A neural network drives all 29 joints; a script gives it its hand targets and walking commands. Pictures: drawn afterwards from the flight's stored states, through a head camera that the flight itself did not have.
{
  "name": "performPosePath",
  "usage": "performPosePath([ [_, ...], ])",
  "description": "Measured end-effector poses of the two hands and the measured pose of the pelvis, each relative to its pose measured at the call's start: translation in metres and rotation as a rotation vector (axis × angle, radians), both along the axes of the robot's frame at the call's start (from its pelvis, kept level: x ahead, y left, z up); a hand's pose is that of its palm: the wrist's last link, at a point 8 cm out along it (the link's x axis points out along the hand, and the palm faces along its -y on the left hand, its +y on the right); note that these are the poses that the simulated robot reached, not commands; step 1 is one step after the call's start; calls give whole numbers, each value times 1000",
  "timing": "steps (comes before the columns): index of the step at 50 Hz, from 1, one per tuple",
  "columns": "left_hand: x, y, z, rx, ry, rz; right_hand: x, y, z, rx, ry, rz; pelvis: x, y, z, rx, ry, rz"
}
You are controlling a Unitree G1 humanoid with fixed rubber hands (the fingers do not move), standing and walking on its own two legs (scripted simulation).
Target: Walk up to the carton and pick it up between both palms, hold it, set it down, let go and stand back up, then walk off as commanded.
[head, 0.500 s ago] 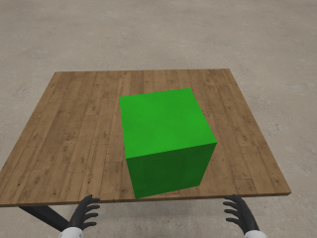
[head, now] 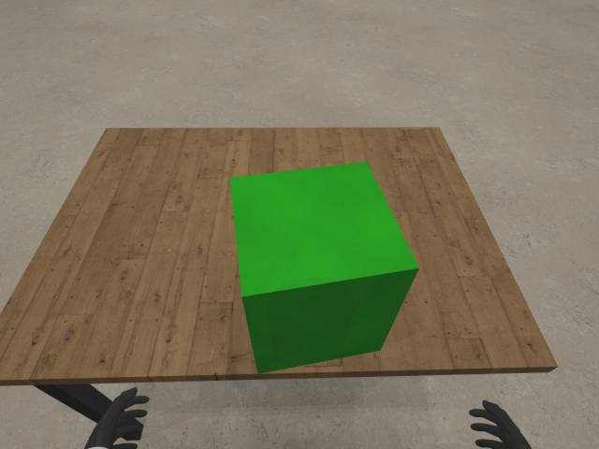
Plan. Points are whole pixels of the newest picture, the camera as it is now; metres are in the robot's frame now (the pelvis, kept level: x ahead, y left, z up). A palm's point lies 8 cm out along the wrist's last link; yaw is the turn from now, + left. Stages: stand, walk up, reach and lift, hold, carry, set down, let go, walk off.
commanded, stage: stand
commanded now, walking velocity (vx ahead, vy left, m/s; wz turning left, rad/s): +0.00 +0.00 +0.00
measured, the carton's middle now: (310, 270) +0.36 +0.00 +0.00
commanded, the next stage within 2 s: walk off in 0.26 s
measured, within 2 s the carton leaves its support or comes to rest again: neither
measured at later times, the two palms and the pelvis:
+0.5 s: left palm out of the picture +0.06 +0.31 -0.11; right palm out of the picture +0.09 -0.26 -0.10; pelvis -0.01 +0.02 +0.00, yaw +0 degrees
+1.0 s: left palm out of the picture -0.07 +0.28 -0.09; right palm out of the picture -0.06 -0.34 -0.18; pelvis -0.16 -0.04 -0.03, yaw +1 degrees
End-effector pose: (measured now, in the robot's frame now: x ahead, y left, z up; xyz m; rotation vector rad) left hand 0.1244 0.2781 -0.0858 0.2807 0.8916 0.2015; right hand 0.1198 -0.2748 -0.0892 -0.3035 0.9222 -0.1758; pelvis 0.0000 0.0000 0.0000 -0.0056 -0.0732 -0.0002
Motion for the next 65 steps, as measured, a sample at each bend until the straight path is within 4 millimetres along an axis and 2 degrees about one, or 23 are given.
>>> performPosePath([
  [4, -17, 15, -8, 16, 59, 12, -9, -15, 1, -34, 40, -22, 1, 3, -1, -2, 1, 1],
  [7, -26, 20, -12, 15, 91, 12, -13, -17, 1, -42, 61, -28, 1, 5, -1, -3, 0, 1],
  [23, -57, 32, -25, -12, 200, 26, -28, 14, -10, -3, 134, -16, -9, 22, 4, -4, -11, 5],
  [26, -65, 40, -27, 0, 225, 42, -31, 9, -11, -12, 128, -31, -19, 24, -1, 3, 6, -7],
  [29, -78, 50, -31, 45, 267, 36, -40, -3, -15, -40, 120, -39, -37, 22, -8, 16, 4, -11],
  [33, -99, 58, -33, 106, 322, 35, -66, -26, -28, -71, 158, -38, -63, 12, -17, 21, 6, 2],
  [36, -119, 53, -33, 143, 356, 26, -86, -44, -40, -80, 182, -43, -82, 0, -25, 36, 9, -15],
  [41, -160, 31, -34, 185, 387, 19, -114, -69, -72, -59, 198, -53, -114, -19, -39, 9, -32, -9],
  [45, -188, 13, -23, 197, 362, 41, -143, -69, -86, -19, 263, -46, -134, -29, -36, 31, -45, -6],
  [50, -198, 0, -7, 204, 284, 73, -179, -65, -88, 10, 306, -20, -158, -36, -27, 31, -21, 20],
  [54, -201, -3, 2, 203, 190, 80, -212, -70, -86, 4, 337, -11, -178, -39, -25, 23, -5, 50],
  [57, -210, -1, 4, 199, 142, 75, -235, -76, -82, -14, 347, -9, -197, -38, -26, 21, 5, 68],
  [61, -237, 6, -3, 185, 115, 75, -264, -80, -76, -49, 346, 3, -229, -34, -31, 16, 10, 87],
  [65, -277, 19, -20, 157, 118, 78, -301, -79, -68, -85, 340, 17, -268, -27, -39, 6, 11, 101],
])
